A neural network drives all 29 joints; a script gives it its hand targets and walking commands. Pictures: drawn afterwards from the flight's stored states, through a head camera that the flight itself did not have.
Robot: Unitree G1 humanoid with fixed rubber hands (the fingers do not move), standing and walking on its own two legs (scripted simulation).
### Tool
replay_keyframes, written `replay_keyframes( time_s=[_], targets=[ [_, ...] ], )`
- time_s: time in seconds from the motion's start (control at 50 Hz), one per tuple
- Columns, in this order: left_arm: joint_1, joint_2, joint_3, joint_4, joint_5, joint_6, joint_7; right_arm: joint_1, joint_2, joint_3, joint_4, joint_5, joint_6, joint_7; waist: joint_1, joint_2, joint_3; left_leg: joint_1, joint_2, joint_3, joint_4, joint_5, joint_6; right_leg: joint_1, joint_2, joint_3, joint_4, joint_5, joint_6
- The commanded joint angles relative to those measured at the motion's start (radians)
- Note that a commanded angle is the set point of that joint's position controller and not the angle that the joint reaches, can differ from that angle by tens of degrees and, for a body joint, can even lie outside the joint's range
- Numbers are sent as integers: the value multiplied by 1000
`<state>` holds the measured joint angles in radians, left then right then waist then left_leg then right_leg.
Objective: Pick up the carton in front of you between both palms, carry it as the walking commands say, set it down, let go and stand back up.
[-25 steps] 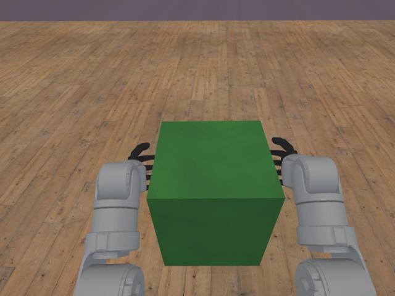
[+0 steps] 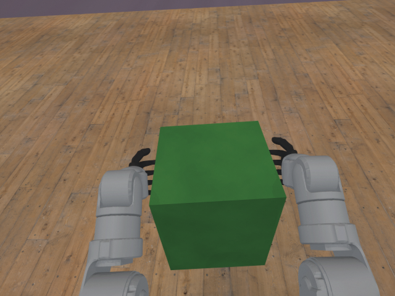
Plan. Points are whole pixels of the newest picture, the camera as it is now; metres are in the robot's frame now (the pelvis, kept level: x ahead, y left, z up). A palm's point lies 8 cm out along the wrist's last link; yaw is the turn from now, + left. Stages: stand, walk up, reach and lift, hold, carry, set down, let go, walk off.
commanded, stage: carry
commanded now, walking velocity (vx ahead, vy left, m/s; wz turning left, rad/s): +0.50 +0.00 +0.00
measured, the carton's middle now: (213, 197) +0.34 -0.02 +0.03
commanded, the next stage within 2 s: none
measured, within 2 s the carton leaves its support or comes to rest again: neither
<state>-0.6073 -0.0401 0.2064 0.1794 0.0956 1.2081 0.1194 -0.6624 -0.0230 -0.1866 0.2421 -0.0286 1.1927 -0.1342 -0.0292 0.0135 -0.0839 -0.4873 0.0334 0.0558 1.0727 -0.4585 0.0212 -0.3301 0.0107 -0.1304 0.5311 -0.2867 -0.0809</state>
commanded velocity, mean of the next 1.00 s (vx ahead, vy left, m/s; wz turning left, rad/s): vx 0.50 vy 0.00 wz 0.00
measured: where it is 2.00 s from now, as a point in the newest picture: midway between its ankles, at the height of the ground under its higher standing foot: (210, 156)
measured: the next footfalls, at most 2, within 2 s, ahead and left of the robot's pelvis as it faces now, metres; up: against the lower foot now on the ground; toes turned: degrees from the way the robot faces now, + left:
left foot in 0.34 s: +0.36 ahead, +0.09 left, +0.00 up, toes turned +6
right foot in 0.84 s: +0.68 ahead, -0.14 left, +0.00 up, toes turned -12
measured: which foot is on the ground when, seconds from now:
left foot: up 0.00-0.32, down 0.34-0.84, up 0.86-1.00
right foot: down 0.00-0.38, up 0.40-0.82, down 0.84-1.00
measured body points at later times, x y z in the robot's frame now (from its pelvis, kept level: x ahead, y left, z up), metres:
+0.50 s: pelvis +0.28 +0.03 +0.01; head +0.31 +0.03 +0.46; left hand +0.60 +0.16 +0.07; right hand +0.58 -0.15 +0.07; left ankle +0.32 +0.09 -0.73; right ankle +0.17 -0.08 -0.65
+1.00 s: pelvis +0.59 -0.06 +0.00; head +0.57 -0.07 +0.45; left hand +0.85 +0.09 +0.07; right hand +0.86 -0.21 +0.07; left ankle +0.48 +0.07 -0.64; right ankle +0.64 -0.13 -0.73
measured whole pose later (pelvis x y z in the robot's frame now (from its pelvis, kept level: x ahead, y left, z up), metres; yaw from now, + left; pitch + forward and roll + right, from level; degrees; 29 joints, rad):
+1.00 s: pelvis +0.59 -0.06 +0.00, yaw +0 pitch +3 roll +0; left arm -0.15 -0.13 0.10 -0.28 0.11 1.24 0.08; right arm -0.16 0.13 -0.12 -0.29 -0.12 1.24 -0.08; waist 0.01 0.03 -0.10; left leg -0.42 0.07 0.06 1.14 -0.33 0.01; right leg -0.35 -0.03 -0.24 0.44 -0.16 -0.08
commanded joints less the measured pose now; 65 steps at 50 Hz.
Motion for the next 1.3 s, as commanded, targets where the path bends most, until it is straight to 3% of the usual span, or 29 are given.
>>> replay_keyframes(
  time_s=[0.0,0.06,0.14,0.22,0.28,0.3,0.32,0.34,0.36,0.38,0.4,0.42,0.44,0.46,0.54,0.6,0.74,0.78,0.8,0.82,0.84,0.86,0.88,0.92,0.94,0.98,1.04,1.12,1.28],
  targets=[
    [-864,-1059,-606,-252,-454,-50,-215,-752,1244,620,-167,457,-33,250,50,-102,-309,-319,47,-25,13,110,-17,497,-281,364,-232,270,-88],
    [-844,-1056,-645,-323,-489,-40,-213,-713,1212,628,-234,433,-30,218,47,-123,-345,-297,22,10,-72,169,-38,551,-251,266,-224,504,-78],
    [-767,-1023,-653,-351,-493,-10,-225,-622,1151,637,-290,381,-11,187,58,-137,-346,-300,10,36,-239,247,-37,631,-237,214,-202,652,-73],
    [-652,-1011,-660,-330,-460,16,-252,-540,1119,647,-311,330,13,194,75,-152,-292,-211,-33,102,-468,375,-14,633,-212,146,-179,800,-49],
    [-568,-1020,-670,-328,-438,25,-269,-473,1112,657,-319,309,28,216,57,-188,-298,53,-98,177,-646,453,16,562,-183,60,-68,1040,-10],
    [-547,-1021,-678,-333,-435,26,-273,-441,1115,662,-318,306,31,225,30,-185,-351,258,-106,190,-719,492,22,485,-173,13,58,1007,20],
    [-531,-1022,-691,-342,-429,26,-279,-411,1121,669,-323,302,31,236,9,-130,-409,494,-35,132,-718,493,30,335,-160,-9,219,783,47],
    [-521,-1026,-707,-355,-431,28,-286,-365,1124,664,-329,295,34,245,-1,-2,-487,706,184,-147,-642,521,54,139,-128,-4,408,405,66],
    [-478,-1061,-727,-372,-431,36,-287,-324,1101,657,-323,269,28,251,7,284,-536,946,389,-561,-713,487,233,-226,35,55,654,-166,96],
    [-464,-1062,-728,-372,-418,33,-288,-292,1140,670,-342,278,28,259,3,200,-489,908,388,-549,-746,444,257,-337,-6,130,776,-190,74],
    [-448,-1084,-737,-396,-420,25,-291,-281,1165,687,-383,287,22,267,1,159,-442,848,345,-456,-756,486,233,-379,-41,142,778,-159,58],
    [-424,-1103,-747,-422,-418,14,-291,-276,1183,704,-432,299,15,273,4,58,-397,759,324,-367,-777,553,196,-361,-82,141,700,-97,58],
    [-392,-1115,-755,-445,-411,2,-289,-275,1199,725,-480,309,8,277,9,30,-365,693,306,-302,-800,572,165,-343,-112,138,605,-61,65],
    [-342,-1121,-764,-470,-403,-8,-285,-249,1207,745,-521,319,2,281,12,38,-368,657,286,-249,-824,548,146,-301,-113,125,533,-40,74],
    [-90,-1096,-802,-551,-339,-40,-264,-24,1198,783,-600,330,-13,306,12,89,-346,628,259,-142,-864,536,150,-299,-89,56,343,-9,105],
    [-33,-1065,-813,-615,-345,-37,-257,29,1126,792,-653,349,-5,316,11,115,-280,614,222,-68,-872,571,135,-320,-95,16,205,112,117],
    [2,-931,-811,-628,-369,28,-269,103,986,766,-637,314,43,306,8,133,-116,575,201,30,-852,673,87,-241,-76,-47,-4,262,77],
    [-1,-906,-799,-611,-374,44,-273,96,967,759,-624,304,56,301,14,148,-115,552,200,64,-765,799,63,-113,-48,-88,-46,230,55],
    [8,-900,-791,-594,-373,50,-274,88,957,757,-619,301,63,299,29,133,-148,511,174,112,-642,843,41,25,-8,-133,-87,204,52],
    [14,-891,-781,-573,-372,53,-276,87,947,756,-612,297,69,297,40,90,-209,412,135,151,-466,795,10,226,-1,-134,-82,131,52],
    [22,-878,-769,-559,-366,55,-277,72,937,757,-610,296,75,296,59,-46,-276,229,87,146,-215,550,-26,398,-200,173,-150,-35,8],
    [12,-887,-763,-526,-361,47,-281,42,958,770,-626,305,81,295,60,-325,-332,-78,-51,101,66,111,-62,595,-434,622,-274,-99,-125],
    [25,-920,-765,-522,-373,43,-284,35,975,774,-603,309,76,298,48,-290,-309,-162,-28,-42,205,-6,-29,545,-437,665,-323,21,-145],
    [-15,-993,-784,-541,-388,25,-290,20,1045,786,-598,322,54,305,41,-106,-297,-170,67,-73,215,83,5,436,-389,454,-290,147,-106],
    [-42,-1021,-797,-556,-395,14,-294,16,1068,795,-600,324,41,306,35,-58,-274,-144,96,-75,143,139,6,358,-367,375,-311,137,-74],
    [-67,-1043,-811,-570,-405,-3,-299,18,1111,809,-595,318,21,303,32,-91,-271,-96,100,-45,35,206,-2,286,-329,268,-358,25,-43],
    [-38,-1023,-822,-590,-414,-15,-304,62,1112,810,-598,299,-1,290,35,-121,-245,-118,98,3,-131,241,-30,283,-315,186,-414,1,-57],
    [-8,-979,-818,-622,-413,-11,-303,93,1079,808,-628,292,1,279,38,-114,-192,-172,86,54,-349,348,-48,361,-283,113,-416,138,-54],
    [51,-909,-785,-595,-371,26,-288,103,1002,795,-636,308,47,287,48,-163,-85,-126,38,133,-564,409,-12,464,-255,17,-321,466,-24]
  ],
)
